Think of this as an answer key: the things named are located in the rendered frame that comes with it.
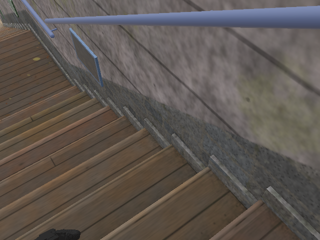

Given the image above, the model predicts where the robot left hand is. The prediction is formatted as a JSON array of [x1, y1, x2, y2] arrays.
[[34, 228, 81, 240]]

